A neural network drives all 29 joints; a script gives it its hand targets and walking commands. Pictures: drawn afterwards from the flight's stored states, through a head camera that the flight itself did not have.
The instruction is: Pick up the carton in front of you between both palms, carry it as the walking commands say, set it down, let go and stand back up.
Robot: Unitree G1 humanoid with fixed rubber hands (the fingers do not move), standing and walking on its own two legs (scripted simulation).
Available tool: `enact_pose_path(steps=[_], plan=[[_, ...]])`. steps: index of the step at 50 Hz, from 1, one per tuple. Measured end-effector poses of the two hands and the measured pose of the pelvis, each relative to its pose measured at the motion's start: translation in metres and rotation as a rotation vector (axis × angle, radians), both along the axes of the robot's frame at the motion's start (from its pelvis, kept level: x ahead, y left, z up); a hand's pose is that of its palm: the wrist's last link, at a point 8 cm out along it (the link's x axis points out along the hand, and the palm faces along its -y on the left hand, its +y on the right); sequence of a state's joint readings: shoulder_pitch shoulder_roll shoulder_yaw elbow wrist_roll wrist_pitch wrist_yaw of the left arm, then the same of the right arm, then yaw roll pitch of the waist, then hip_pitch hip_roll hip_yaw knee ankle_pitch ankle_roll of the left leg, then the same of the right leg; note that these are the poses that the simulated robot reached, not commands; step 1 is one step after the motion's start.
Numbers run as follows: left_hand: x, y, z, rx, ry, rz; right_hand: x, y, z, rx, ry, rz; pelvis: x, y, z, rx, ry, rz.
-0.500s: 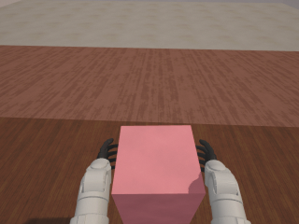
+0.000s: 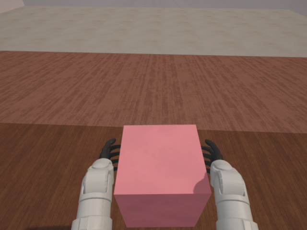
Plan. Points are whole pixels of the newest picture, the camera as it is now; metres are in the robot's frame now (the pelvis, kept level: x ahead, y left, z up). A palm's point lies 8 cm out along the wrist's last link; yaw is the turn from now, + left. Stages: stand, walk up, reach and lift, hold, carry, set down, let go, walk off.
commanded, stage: carry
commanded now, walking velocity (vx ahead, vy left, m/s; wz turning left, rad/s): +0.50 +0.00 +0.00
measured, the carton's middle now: (160, 177) +0.30 +0.00 -0.02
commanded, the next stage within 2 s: none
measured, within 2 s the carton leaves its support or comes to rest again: neither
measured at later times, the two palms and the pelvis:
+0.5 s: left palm (120, 122) +0.43 +0.13 +0.08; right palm (214, 127) +0.42 -0.17 +0.07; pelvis +0.16 -0.01 -0.01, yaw -2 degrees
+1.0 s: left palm (130, 78) +0.74 +0.13 +0.07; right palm (195, 79) +0.74 -0.17 +0.07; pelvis +0.48 -0.02 -0.02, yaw -2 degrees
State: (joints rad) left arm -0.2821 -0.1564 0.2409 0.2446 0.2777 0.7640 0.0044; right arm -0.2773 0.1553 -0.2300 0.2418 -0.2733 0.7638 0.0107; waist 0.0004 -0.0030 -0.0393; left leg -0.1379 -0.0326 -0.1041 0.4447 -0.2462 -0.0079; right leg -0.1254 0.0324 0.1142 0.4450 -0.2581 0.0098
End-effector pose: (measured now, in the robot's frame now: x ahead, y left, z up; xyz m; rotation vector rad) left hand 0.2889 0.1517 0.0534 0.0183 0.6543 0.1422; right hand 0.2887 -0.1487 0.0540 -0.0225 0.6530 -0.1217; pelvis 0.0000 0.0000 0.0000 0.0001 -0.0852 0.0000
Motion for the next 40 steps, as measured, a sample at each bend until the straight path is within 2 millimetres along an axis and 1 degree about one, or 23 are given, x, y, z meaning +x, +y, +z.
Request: enact_pose_path(steps=[3, 6, 10, 14, 18, 21, 23, 25, 28, 30, 32, 37, 40], plan=[[0.006, 0.0, 0.004, -0.004, -0.014, 0.001, 0.005, -0.001, 0.004, 0.001, -0.014, -0.003, 0.006, 0.0, -0.001, 0.002, 0.048, -0.006], [0.016, -0.003, 0.01, -0.004, -0.044, -0.001, 0.014, -0.003, 0.01, 0.009, -0.044, -0.015, 0.014, -0.002, -0.006, 0.004, 0.079, -0.014], [0.035, -0.012, 0.019, -0.009, -0.048, -0.008, 0.028, -0.011, 0.015, 0.024, -0.048, -0.035, 0.035, -0.009, -0.011, 0.0, 0.109, -0.02], [0.058, -0.02, 0.023, -0.02, -0.014, 0.003, 0.053, -0.02, 0.02, 0.015, -0.013, -0.023, 0.062, -0.013, -0.012, -0.002, 0.143, 0.014], [0.081, -0.013, 0.022, -0.033, 0.014, 0.034, 0.085, -0.012, 0.024, 0.036, 0.015, -0.018, 0.094, -0.009, -0.012, 0.024, 0.162, 0.004], [0.104, -0.009, 0.023, -0.043, 0.024, 0.035, 0.105, -0.008, 0.022, 0.073, 0.025, -0.054, 0.121, -0.008, -0.012, 0.024, 0.179, -0.035], [0.122, -0.013, 0.024, -0.053, 0.048, 0.031, 0.115, -0.012, 0.02, 0.062, 0.048, -0.063, 0.139, -0.009, -0.008, 0.006, 0.188, -0.044], [0.142, -0.021, 0.026, -0.06, 0.062, 0.019, 0.129, -0.02, 0.021, 0.063, 0.062, -0.082, 0.159, -0.012, -0.005, -0.01, 0.192, -0.042], [0.177, -0.037, 0.029, -0.049, 0.046, -0.01, 0.157, -0.036, 0.023, 0.076, 0.045, -0.11, 0.191, -0.021, -0.009, -0.022, 0.181, -0.033], [0.202, -0.046, 0.029, -0.049, 0.012, -0.011, 0.183, -0.045, 0.022, 0.082, 0.011, -0.112, 0.214, -0.03, -0.018, -0.026, 0.165, -0.007], [0.222, -0.049, 0.027, -0.047, 0.017, 0.001, 0.209, -0.048, 0.023, 0.081, 0.017, -0.098, 0.236, -0.037, -0.018, -0.026, 0.165, 0.013], [0.265, -0.04, 0.03, -0.057, 0.074, 0.074, 0.274, -0.04, 0.031, 0.073, 0.077, -0.033, 0.291, -0.046, -0.002, 0.006, 0.181, 0.027], [0.298, -0.033, 0.037, -0.055, 0.065, 0.104, 0.315, -0.032, 0.036, 0.069, 0.07, 0.0, 0.327, -0.046, 0.004, 0.024, 0.184, 0.019]])
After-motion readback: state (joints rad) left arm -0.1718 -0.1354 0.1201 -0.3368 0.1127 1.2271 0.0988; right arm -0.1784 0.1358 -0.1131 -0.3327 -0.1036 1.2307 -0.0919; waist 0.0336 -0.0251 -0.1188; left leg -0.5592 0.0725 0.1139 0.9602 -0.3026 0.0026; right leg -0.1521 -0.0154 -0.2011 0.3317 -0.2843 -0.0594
